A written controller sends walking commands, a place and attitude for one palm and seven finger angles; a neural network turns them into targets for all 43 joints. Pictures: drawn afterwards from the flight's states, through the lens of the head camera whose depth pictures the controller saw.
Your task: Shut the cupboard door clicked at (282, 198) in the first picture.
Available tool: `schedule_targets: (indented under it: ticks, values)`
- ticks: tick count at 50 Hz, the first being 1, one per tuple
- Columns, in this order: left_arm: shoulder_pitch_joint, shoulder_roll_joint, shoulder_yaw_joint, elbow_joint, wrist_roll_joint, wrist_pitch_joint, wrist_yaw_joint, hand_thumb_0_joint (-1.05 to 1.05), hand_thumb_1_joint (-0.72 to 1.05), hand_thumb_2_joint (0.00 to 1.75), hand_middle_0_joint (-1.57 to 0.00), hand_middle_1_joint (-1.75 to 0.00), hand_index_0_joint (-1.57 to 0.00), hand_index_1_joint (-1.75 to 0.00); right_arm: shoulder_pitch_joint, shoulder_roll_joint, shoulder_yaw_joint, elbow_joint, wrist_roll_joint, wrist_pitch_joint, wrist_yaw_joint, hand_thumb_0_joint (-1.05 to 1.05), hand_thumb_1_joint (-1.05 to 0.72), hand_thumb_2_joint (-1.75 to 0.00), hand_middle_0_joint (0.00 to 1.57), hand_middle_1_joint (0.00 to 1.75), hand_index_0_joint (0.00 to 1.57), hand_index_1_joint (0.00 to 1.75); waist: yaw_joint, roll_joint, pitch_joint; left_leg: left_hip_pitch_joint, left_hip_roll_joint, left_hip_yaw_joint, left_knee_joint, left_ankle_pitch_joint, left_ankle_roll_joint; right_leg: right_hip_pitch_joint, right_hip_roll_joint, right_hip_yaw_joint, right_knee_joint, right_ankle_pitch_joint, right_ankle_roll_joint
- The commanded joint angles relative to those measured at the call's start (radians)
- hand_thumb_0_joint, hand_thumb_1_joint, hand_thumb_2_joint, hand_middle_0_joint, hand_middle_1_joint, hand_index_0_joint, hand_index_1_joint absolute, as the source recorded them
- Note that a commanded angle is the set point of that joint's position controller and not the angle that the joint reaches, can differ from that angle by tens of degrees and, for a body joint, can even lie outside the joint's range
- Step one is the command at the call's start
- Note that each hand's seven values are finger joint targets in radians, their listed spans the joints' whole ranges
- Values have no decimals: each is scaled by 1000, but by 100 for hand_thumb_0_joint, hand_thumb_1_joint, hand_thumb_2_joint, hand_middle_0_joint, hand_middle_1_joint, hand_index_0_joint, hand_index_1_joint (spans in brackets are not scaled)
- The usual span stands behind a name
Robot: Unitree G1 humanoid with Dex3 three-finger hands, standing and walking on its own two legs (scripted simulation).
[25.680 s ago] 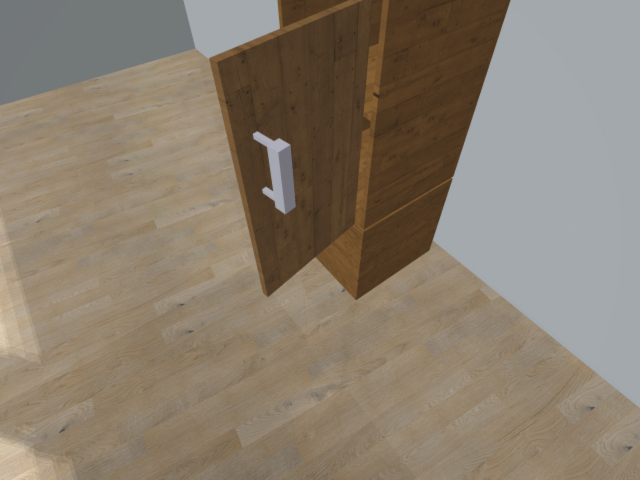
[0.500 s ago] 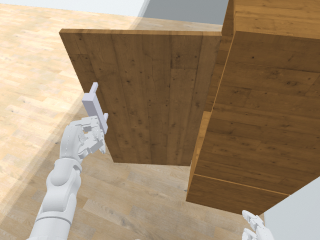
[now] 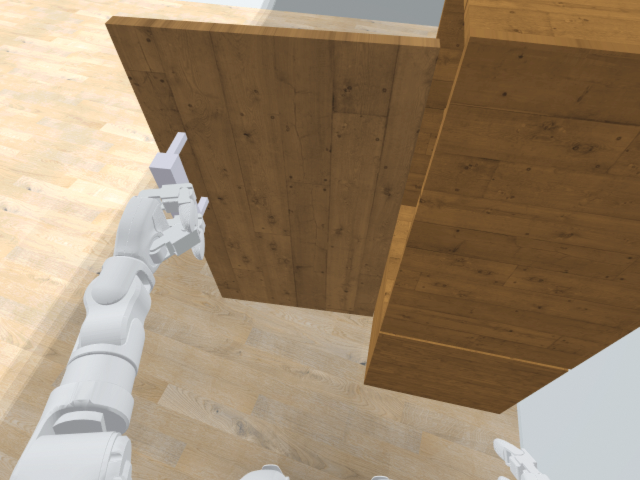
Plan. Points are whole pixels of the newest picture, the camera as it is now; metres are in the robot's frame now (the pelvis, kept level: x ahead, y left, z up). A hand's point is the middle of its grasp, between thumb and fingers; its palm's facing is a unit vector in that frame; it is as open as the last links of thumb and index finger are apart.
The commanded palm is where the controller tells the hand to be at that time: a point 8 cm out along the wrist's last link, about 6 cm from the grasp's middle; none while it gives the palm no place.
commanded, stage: push the door shut along its arc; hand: left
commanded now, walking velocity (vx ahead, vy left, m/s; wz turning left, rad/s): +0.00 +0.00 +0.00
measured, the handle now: (186, 187) +0.48 +0.20 +0.08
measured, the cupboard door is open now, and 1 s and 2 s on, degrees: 94 76 60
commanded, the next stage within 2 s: pull the fist back off the door in 1.46 s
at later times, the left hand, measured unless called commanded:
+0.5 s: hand (225, 198) +0.45 +0.14 +0.09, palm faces -0.26 -0.97 -0.02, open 3.1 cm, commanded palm +0.45 +0.19 +0.09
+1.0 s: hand (266, 165) +0.51 +0.09 +0.09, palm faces -0.35 -0.94 -0.02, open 3.1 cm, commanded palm +0.51 +0.14 +0.09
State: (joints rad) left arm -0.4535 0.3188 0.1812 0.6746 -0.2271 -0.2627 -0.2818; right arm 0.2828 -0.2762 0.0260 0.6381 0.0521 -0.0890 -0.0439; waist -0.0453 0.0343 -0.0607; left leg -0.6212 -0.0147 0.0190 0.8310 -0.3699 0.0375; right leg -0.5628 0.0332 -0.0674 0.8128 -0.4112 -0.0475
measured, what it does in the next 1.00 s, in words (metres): stands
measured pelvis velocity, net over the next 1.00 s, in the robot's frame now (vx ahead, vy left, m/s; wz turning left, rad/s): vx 0.00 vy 0.01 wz -0.04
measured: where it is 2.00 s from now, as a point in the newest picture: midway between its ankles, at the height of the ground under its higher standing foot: outside the picture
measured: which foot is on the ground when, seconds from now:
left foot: down 0.00-1.00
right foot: down 0.00-1.00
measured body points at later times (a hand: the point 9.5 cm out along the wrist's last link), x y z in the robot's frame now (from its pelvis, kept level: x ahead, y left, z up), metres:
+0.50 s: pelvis +0.00 +0.02 -0.01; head +0.07 +0.02 +0.43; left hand +0.46 +0.19 +0.09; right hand +0.06 -0.25 -0.12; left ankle +0.03 +0.10 -0.70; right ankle +0.00 -0.09 -0.70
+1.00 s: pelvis +0.00 +0.01 -0.02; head +0.12 +0.00 +0.42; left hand +0.53 +0.14 +0.09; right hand -0.01 -0.26 -0.14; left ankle +0.03 +0.10 -0.70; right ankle +0.00 -0.09 -0.70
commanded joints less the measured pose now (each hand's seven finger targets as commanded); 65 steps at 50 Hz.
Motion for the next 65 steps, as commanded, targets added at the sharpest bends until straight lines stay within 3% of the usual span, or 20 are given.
schedule_targets:
  ticks: [1, 5, 8, 10, 14, 18, 19, 23, 26, 27, 31, 33, 39, 42, 44, 46, 49, 58, 61, 65]
  values:
    - [-429, 144, 17, -185, -23, -82, -31, 0, 90, 90, -130, -150, -130, -150, 19, -145, -56, -116, 1, -46, -4, 0, -90, -90, 20, 30, 20, 30, -34, -26, -344, 229, 11, -61, -81, 232, 3, 76, -20, 73, -108, 326, 25]
    - [-479, 139, 13, -141, -22, -93, -43, 0, 90, 90, -130, -150, -130, -150, 38, -147, -59, -107, 0, -38, 1, 0, -90, -90, 20, 30, 20, 30, -42, -28, -340, 234, 10, -63, -82, 238, 2, 53, -16, 67, -103, 332, 24]
    - [-525, 174, 35, -94, -19, -98, -49, 0, 90, 90, -130, -150, -130, -150, 52, -153, -59, -97, 1, -28, 0, 0, -90, -90, 20, 30, 20, 30, -48, -43, -332, 221, 13, -67, -82, 224, 2, 37, -14, 64, -101, 311, 23]
    - [-606, 158, 10, -66, -12, -103, -55, 0, 90, 90, -130, -150, -130, -150, 57, -153, -58, -87, 1, -25, 0, 0, -90, -90, 20, 30, 20, 30, -63, -8, -314, 226, 13, -73, -85, 202, -1, -2, -12, 59, -101, 277, 21]
    - [-703, 121, -33, -10, 2, -115, -62, 0, 90, 90, -130, -150, -130, -150, 77, -156, -61, -70, -1, -22, 3, 0, -90, -90, 20, 30, 20, 30, -80, 54, -359, 295, 20, -96, -76, 221, -9, -78, -7, 43, -85, 242, 14]
    - [-757, 132, -27, 78, 7, -123, -72, 0, 90, 90, -130, -150, -130, -150, 102, -169, -64, -51, -4, -15, 5, 0, -90, -90, 20, 30, 20, 30, -96, 3, -365, 292, 29, -115, -68, 224, -10, -118, -3, 33, -75, 225, 13]
    - [-800, 121, -43, 86, 9, -125, -75, 0, 90, 90, -130, -150, -130, -150, 102, -168, -62, -48, -4, -15, 6, 0, -90, -90, 20, 30, 20, 30, -106, 18, -367, 289, 26, -116, -63, 219, -9, -133, -2, 34, -70, 220, 13]
    - [-867, 155, -14, 140, 17, -131, -75, 0, 90, 90, -130, -150, -130, -150, 118, -174, -62, -40, -9, -11, 9, 0, -90, -90, 20, 30, 20, 30, -113, 25, -399, 286, 28, -121, -51, 223, -9, -153, -2, 36, -57, 216, 12]
    - [-871, 233, 54, 207, 25, -133, -75, 0, 90, 90, -130, -150, -130, -150, 140, -185, -63, -32, -13, -4, 8, 0, -90, -90, 20, 30, 20, 30, -107, -10, -404, 243, 26, -119, -36, 229, -4, -136, 1, 40, -49, 226, 11]
    - [-885, 242, 54, 204, 28, -135, -80, 0, 90, 90, -130, -150, -130, -150, 140, -185, -59, -37, -14, -1, 9, 0, -90, -90, 20, 30, 20, 30, -106, 15, -423, 241, 27, -121, -36, 245, -7, -132, -2, 41, -40, 238, 10]
    - [-926, 190, 11, 204, 36, -144, -96, 0, 90, 90, -130, -150, -130, -150, 163, -180, -65, -35, -18, 3, 16, 0, -90, -90, 20, 30, 20, 30, -119, 64, -467, 300, 35, -134, -8, 322, -13, -186, 3, 35, -22, 261, 10]
    - [-968, 157, -22, 224, 38, -138, -100, 0, 90, 90, -130, -150, -130, -150, 168, -181, -67, -27, -20, 7, 20, 0, -90, -90, 20, 30, 20, 30, -142, 56, -439, 294, 40, -140, -3, 292, -14, -229, 6, 30, -24, 234, 13]
    - [-1021, 254, 58, 295, 45, -111, -93, 0, 90, 90, -130, -150, -130, -150, 204, -193, -65, -22, -23, 22, 17, 0, -90, -90, 20, 30, 20, 30, -151, 7, -449, 207, 30, -122, 11, 256, 1, -187, 9, 43, -22, 244, 15]
    - [-1062, 339, 118, 280, 58, -118, -88, 0, 90, 90, -130, -150, -130, -150, 217, -194, -62, -24, -29, 25, 13, 0, -90, -90, 20, 30, 20, 30, -144, 41, -503, 188, 27, -113, 31, 293, 4, -152, 7, 55, -7, 290, 16]
    - [-1062, 324, 106, 278, 63, -119, -94, 0, 90, 90, -130, -150, -130, -150, 222, -187, -61, -29, -31, 27, 16, 0, -90, -90, 20, 30, 20, 30, -146, 47, -522, 189, 25, -107, 44, 320, 5, -144, 9, 60, -2, 323, 18]
    - [-1043, 359, 131, 286, 71, -122, -102, 0, 90, 90, -130, -150, -130, -150, 233, -187, -61, -31, -35, 32, 15, 0, -90, -90, 20, 30, 20, 30, -137, 46, -554, 170, 21, -101, 55, 350, 7, -105, 13, 60, 12, 360, 18]
    - [-1054, 340, 105, 296, 71, -107, -129, 0, 90, 90, -130, -150, -130, -150, 233, -185, -63, -34, -30, 41, 12, 0, -90, -90, 20, 30, 20, 30, -152, 10, -539, 122, 19, -85, 63, 321, 14, -79, 14, 75, 0, 384, 26]
    - [-1197, 285, 23, 370, 55, -59, -178, 0, 90, 90, -130, -150, -130, -150, 236, -191, -62, 13, -30, 33, -5, 0, -90, -90, 20, 30, 20, 30, -215, 38, -452, 101, 16, -83, 94, 261, 24, -187, 17, 76, -18, 316, 27]
    - [-1265, 261, 0, 371, 49, -56, -186, 0, 90, 90, -130, -150, -130, -150, 243, -191, -58, 31, -31, 18, -10, 0, -90, -90, 20, 30, 20, 30, -233, 71, -472, 118, 17, -92, 112, 278, 28, -232, 17, 66, 3, 302, 23]
    - [-1305, 282, 10, 370, 56, -46, -197, 0, 90, 90, -130, -150, -130, -150, 243, -195, -61, 46, -41, 2, -10, 0, -90, -90, 20, 30, 20, 30, -228, 96, -553, 136, 20, -97, 143, 308, 25, -245, 18, 67, 24, 311, 21]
